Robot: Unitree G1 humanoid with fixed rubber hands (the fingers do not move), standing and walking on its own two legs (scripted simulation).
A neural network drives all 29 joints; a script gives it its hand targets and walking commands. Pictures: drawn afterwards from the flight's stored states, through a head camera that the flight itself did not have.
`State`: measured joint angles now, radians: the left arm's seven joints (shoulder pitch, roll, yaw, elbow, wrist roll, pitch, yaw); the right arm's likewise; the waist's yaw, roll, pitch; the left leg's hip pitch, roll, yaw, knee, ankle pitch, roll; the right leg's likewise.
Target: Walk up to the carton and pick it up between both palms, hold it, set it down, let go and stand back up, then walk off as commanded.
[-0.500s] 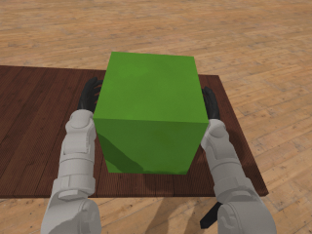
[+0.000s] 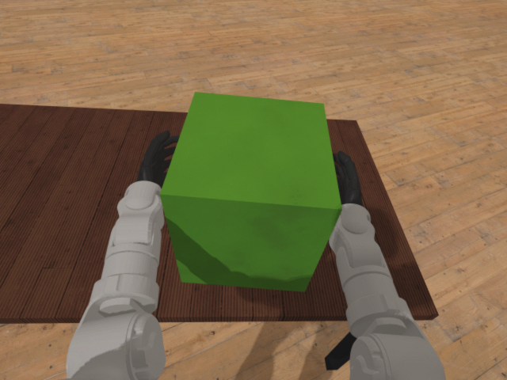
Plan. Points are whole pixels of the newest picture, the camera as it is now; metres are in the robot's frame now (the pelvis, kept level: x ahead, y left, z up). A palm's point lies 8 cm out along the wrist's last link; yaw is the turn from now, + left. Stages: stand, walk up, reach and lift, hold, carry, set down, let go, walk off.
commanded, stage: set down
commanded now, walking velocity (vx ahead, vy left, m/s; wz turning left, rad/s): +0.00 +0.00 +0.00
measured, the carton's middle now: (251, 194) +0.41 -0.02 +0.06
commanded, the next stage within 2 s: none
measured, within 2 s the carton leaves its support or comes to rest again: rests again in 1.52 s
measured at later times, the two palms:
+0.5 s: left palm (156, 188) +0.41 +0.15 +0.07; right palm (340, 212) +0.36 -0.17 +0.07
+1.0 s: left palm (160, 199) +0.41 +0.14 +0.05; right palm (338, 226) +0.35 -0.17 +0.04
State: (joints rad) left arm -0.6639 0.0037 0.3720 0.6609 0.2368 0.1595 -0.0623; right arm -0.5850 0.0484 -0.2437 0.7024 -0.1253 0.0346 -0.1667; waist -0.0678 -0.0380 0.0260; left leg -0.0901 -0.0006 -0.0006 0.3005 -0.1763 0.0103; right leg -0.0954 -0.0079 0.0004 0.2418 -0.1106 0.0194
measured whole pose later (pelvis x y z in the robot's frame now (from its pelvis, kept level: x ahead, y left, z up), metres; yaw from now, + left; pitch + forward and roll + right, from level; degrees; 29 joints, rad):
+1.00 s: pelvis +0.01 +0.00 +0.00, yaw +0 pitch +2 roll -1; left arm -0.69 0.02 0.42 0.93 0.24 -0.09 -0.10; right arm -0.53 0.13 -0.43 0.83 -0.32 -0.21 -0.17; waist -0.07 -0.04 0.04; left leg -0.15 0.00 0.00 0.31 -0.19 0.01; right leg -0.15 -0.01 0.00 0.24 -0.11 0.02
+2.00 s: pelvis +0.01 +0.01 +0.00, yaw +0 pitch +5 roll -1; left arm -0.68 0.02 0.46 1.03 0.27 -0.29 -0.10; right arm -0.53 0.13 -0.52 0.96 -0.37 -0.43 -0.17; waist -0.06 -0.04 0.03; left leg -0.22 0.00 0.00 0.33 -0.19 0.01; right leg -0.21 -0.01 0.00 0.24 -0.11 0.02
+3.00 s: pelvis -0.01 +0.02 -0.02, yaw -1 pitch +14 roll -3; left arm -0.80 0.18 0.04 1.35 0.00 -0.37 0.04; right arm -0.64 -0.03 -0.16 1.27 0.15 -0.47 -0.18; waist -0.06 -0.02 -0.14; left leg -0.58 0.02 0.00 0.62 -0.28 0.02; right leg -0.54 0.01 0.00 0.44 -0.15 0.04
